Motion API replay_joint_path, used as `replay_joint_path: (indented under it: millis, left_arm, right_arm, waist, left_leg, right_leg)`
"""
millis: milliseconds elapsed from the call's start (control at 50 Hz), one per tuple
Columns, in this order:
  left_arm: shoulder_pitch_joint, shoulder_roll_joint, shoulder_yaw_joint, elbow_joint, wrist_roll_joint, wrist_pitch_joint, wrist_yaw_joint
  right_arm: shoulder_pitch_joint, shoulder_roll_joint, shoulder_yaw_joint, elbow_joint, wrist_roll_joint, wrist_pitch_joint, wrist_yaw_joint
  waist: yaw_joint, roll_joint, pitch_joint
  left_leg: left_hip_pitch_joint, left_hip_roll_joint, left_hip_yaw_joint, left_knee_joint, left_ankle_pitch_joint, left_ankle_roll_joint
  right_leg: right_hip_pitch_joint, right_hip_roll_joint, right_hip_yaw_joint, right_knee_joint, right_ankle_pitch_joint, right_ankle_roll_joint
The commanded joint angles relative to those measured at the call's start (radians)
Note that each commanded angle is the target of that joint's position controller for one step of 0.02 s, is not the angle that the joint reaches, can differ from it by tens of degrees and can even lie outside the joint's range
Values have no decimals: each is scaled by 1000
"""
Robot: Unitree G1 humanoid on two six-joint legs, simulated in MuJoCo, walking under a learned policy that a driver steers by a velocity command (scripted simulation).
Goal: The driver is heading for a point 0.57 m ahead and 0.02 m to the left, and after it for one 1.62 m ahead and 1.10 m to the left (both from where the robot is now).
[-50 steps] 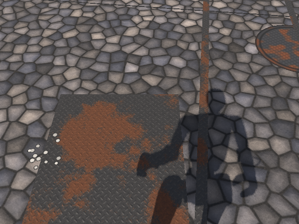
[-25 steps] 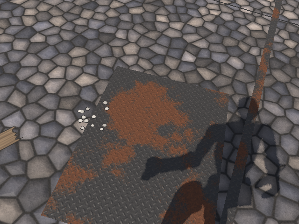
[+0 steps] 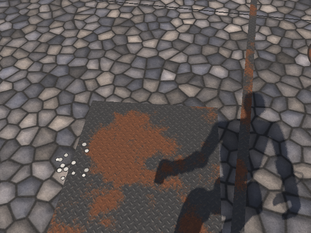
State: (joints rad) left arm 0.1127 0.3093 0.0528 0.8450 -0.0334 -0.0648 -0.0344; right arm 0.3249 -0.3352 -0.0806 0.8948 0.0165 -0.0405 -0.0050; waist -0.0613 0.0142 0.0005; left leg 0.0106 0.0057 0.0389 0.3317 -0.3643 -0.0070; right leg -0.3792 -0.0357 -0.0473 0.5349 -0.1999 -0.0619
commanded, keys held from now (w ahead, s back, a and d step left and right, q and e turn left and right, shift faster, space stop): w+e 0.16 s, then w+q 0.42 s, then q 0.42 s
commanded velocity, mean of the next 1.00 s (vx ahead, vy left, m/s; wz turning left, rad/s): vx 0.37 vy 0.00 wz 0.17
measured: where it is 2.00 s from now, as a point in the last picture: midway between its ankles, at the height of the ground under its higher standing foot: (185, 219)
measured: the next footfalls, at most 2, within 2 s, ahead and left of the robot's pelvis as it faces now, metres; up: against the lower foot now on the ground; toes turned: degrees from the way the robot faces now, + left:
left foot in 0.50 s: +0.48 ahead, +0.01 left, +0.00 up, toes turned -3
right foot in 0.92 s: +0.69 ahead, -0.17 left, +0.00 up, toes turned +17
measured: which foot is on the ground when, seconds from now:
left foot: down 0.00-0.00, up 0.02-0.48, down 0.50-0.92, up 0.94-1.00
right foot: down 0.00-0.50, up 0.52-0.90, down 0.92-1.00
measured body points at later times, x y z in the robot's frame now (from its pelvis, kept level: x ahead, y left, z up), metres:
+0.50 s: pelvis +0.28 -0.05 -0.02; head +0.32 -0.06 +0.43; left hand +0.31 +0.24 -0.14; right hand +0.49 -0.30 -0.10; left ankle +0.44 +0.02 -0.74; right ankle +0.06 -0.11 -0.73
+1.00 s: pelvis +0.53 -0.10 -0.01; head +0.56 -0.11 +0.44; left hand +0.66 +0.19 -0.08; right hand +0.70 -0.37 -0.12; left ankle +0.43 +0.01 -0.69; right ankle +0.66 -0.19 -0.73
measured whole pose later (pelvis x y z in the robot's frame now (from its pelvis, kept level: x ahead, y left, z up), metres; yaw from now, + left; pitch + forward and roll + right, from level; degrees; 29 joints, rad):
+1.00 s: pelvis +0.53 -0.10 -0.01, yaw +14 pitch +2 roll +1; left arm 0.11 0.28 0.03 0.66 0.03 -0.06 0.02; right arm 0.25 -0.33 -0.07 0.70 0.02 0.02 -0.03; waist -0.04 0.02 0.03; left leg -0.37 -0.12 -0.17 0.97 -0.56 -0.02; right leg -0.46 0.02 0.05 0.53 -0.12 -0.02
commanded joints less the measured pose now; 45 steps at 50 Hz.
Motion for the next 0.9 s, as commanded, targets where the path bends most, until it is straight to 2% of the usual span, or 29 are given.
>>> replay_joint_path:
  millis: [20, 40, 60, 80, 100, 120, 160, 180, 220, 280, 320, 380, 420, 460, 480, 500, 520, 540, 560, 580, 600, 620, 640, 680, 720, 760, 820, 860, 900]
  left_arm:
    - [331, 263, 86, 25, -7, 3, 19]
    - [348, 289, 76, 14, 3, -10, 7]
    - [290, 208, 55, -4, 9, -19, 4]
    - [240, 169, 44, -24, 15, -24, 3]
    - [193, 149, 37, -45, 19, -24, 2]
    - [162, 133, 30, -63, 23, -23, 3]
    - [145, 133, 27, -78, 27, -21, 12]
    - [142, 133, 26, -78, 26, -21, 20]
    - [158, 136, 25, -71, 27, -22, 33]
    - [207, 128, 18, -51, 28, -23, 46]
    - [257, 131, 16, -27, 27, -25, 52]
    - [285, 132, 17, -1, 32, -17, 54]
    - [282, 139, 21, 3, 35, -8, 57]
    - [269, 161, 28, -7, 45, 5, 67]
    - [259, 170, 29, -17, 54, 18, 71]
    - [227, 177, 27, -32, 55, 28, 74]
    - [260, 146, 12, -62, 75, 18, 76]
    - [372, 25, -23, -57, 70, -6, 51]
    - [266, 121, -8, -75, 33, -42, 32]
    - [152, 149, 0, -129, -3, -68, 20]
    - [92, 141, -5, -145, 7, -83, 21]
    - [88, 137, 1, -149, 28, -83, 27]
    - [116, 137, 5, -153, 45, -73, 30]
    - [169, 104, 0, -159, 54, -51, 38]
    - [146, 69, -13, -177, 56, -33, 49]
    - [104, 58, -17, -186, 55, -22, 53]
    - [17, 68, -12, -220, 41, -13, 48]
    - [14, 96, 3, -229, 38, -14, 47]
    - [68, 113, 19, -218, 45, -25, 46]
  right_arm:
    - [-105, -46, 8, -129, -32, -24, -4]
    - [-98, -7, 23, -167, -35, -54, 0]
    - [-133, -97, 5, -163, 4, -80, 14]
    - [-151, -126, -1, -164, 17, -96, 22]
    - [-150, -122, -2, -152, 2, -101, 19]
    - [-156, -123, -8, -151, -20, -100, 15]
    - [-155, -101, -9, -157, -32, -85, 17]
    - [-145, -87, -7, -151, -31, -77, 18]
    - [-186, -60, 1, -164, -26, -69, 19]
    - [-286, -12, 22, -193, -11, -73, 32]
    - [-357, 0, 31, -218, -1, -75, 43]
    - [-405, -9, 34, -245, 8, -77, 61]
    - [-405, -19, 33, -259, 8, -80, 75]
    - [-323, -53, 18, -247, 4, -75, 78]
    - [-221, -86, 2, -223, 4, -71, 75]
    - [-80, -118, -15, -194, 1, -67, 67]
    - [64, -194, -36, -178, -11, -56, 55]
    - [112, -208, -40, -159, 1, -56, 61]
    - [115, -118, -23, -153, 12, -49, 49]
    - [30, -108, -18, -176, 6, -45, 38]
    - [-45, -96, -12, -201, -6, -45, 35]
    - [-94, -92, -10, -222, -16, -47, 33]
    - [-118, -86, -6, -236, -27, -46, 29]
    - [-143, -88, -8, -246, -17, -40, 21]
    - [-144, -128, -21, -247, -15, -28, 8]
    - [-116, -144, -31, -240, -2, -4, -6]
    - [-63, -132, -30, -222, 12, 27, -22]
    - [-67, -117, -28, -228, 6, 42, -30]
    - [-112, -95, -23, -249, 5, 47, -34]
  waist:
    - [191, -210, -147]
    - [162, -322, -193]
    - [165, -196, -103]
    - [145, -155, -31]
    - [120, -84, 1]
    - [99, -66, 24]
    - [70, -93, 23]
    - [60, -94, 16]
    - [71, -91, 25]
    - [117, -95, 43]
    - [147, -87, 71]
    - [151, -69, 99]
    - [132, -68, 85]
    - [81, -102, 1]
    - [32, -118, -72]
    - [-48, -105, -147]
    - [-77, 22, -281]
    - [-16, 246, -396]
    - [-69, 143, -356]
    - [-56, 90, -175]
    - [-20, -27, -68]
    - [25, -73, -8]
    - [63, -57, -13]
    - [102, -21, -15]
    - [101, 17, -28]
    - [76, 44, -83]
    - [39, 75, -108]
    - [51, 97, -108]
    - [99, 108, -98]
  left_leg:
    - [-467, 55, 88, 613, 263, 21]
    - [-764, -83, -46, 816, -209, -1]
    - [-870, 0, -128, 901, -148, 21]
    - [-875, 40, -116, 874, -51, 44]
    - [-835, 74, -113, 816, 28, 42]
    - [-784, 93, -114, 740, 87, 31]
    - [-705, 88, -101, 660, 154, 2]
    - [-697, 83, -82, 621, 202, -14]
    - [-679, 75, -51, 500, 315, -34]
    - [-591, 52, -10, 300, 509, -21]
    - [-584, 44, -6, 225, 584, -1]
    - [-636, 29, -17, 157, 555, 39]
    - [-639, 4, -15, 143, 470, 72]
    - [-545, -56, 21, 173, 356, 108]
    - [-445, -90, 44, 189, 304, 131]
    - [-242, -84, 30, 147, 360, 166]
    - [129, 93, -218, 226, 428, 262]
    - [462, 318, -740, 137, 185, 454]
    - [438, 294, -808, 11, 39, 406]
    - [286, 274, -683, -33, 30, 360]
    - [107, 241, -593, -58, 213, 339]
    - [-27, 210, -516, -63, 452, 332]
    - [-115, 182, -451, -67, 637, 331]
    - [-233, 149, -355, -66, 826, 328]
    - [-337, 97, -275, -55, 903, 305]
    - [-373, 48, -236, -19, 834, 249]
    - [-333, 37, -292, 35, 621, 189]
    - [-281, 51, -376, 90, 498, 166]
    - [-259, 36, -421, 190, 407, 125]
  right_leg:
    - [541, -185, 380, -140, -151, -162]
    - [687, -322, 833, -304, -334, -283]
    - [640, -319, 766, -330, -385, -262]
    - [561, -277, 648, -327, -311, -231]
    - [485, -234, 556, -326, -202, -208]
    - [413, -200, 488, -337, -86, -194]
    - [337, -156, 405, -355, 118, -189]
    - [329, -142, 343, -358, 229, -184]
    - [294, -109, 245, -365, 383, -161]
    - [244, -66, 144, -389, 390, -104]
    - [268, -90, 140, -417, 334, -91]
    - [393, -141, 118, -401, 381, -88]
    - [479, -170, 95, -340, 552, -84]
    - [559, -174, 74, -195, 937, -67]
    - [585, -164, 60, -50, 1102, -57]
    - [502, -142, 30, 157, 1115, -35]
    - [206, -99, 22, 474, 814, 1]
    - [-219, 118, 83, 843, -233, 87]
    - [-324, 99, 195, 905, -320, 55]
    - [-396, 40, 202, 861, -242, 37]
    - [-366, 12, 179, 785, -197, 34]
    - [-314, -5, 163, 722, -185, 48]
    - [-240, -20, 160, 692, -187, 64]
    - [-181, -31, 133, 565, -183, 108]
    - [-109, 5, 85, 387, -104, 144]
    - [-14, 48, 71, 241, 78, 157]
    - [19, 85, 100, 93, 205, 157]
    - [28, 83, 142, 21, 180, 144]
    - [92, 58, 149, -92, 235, 109]
Velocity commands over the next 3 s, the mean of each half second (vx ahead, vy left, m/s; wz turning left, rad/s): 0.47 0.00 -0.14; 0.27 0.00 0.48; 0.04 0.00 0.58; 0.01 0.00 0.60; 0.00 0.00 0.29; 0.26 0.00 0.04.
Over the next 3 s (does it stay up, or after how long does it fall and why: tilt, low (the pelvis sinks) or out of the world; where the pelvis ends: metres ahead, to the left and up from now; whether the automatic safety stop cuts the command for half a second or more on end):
stays up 0.56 0.01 0.01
